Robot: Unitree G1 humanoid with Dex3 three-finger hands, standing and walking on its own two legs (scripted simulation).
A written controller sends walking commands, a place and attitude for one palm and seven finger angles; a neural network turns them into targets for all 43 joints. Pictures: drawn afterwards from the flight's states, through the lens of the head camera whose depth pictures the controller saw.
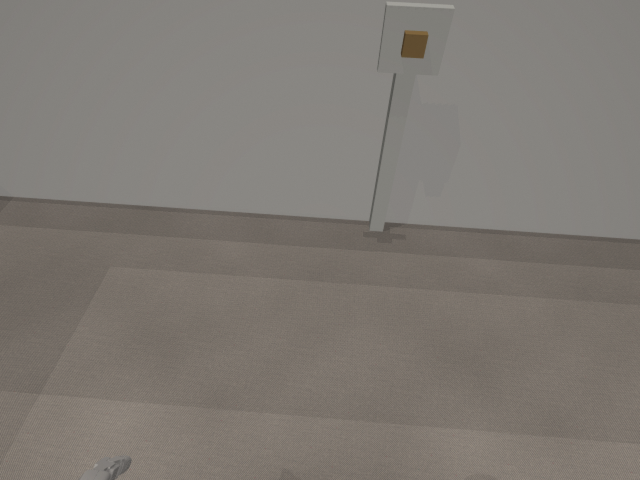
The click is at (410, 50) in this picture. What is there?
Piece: button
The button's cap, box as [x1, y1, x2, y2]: [401, 30, 427, 57]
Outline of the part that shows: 405,30 401,49 401,56 423,57 427,39 427,32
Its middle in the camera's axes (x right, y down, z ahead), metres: +0.26 -0.54 +1.08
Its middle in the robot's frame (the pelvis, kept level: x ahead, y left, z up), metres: +1.19 -0.20 +0.04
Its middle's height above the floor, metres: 0.81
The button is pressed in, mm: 0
